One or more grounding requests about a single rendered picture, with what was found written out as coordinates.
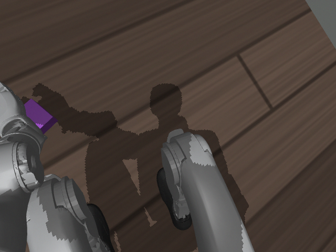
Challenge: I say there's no small box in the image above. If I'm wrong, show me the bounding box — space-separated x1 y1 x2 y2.
24 99 58 134

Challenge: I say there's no left robot hand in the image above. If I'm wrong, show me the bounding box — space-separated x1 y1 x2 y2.
0 82 48 140

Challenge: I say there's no right robot foot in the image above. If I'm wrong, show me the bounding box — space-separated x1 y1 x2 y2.
156 168 192 230

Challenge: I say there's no left robot arm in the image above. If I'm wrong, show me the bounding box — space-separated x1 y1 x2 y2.
0 115 45 252

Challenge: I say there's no left robot foot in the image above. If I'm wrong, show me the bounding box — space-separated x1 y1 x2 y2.
87 204 115 252

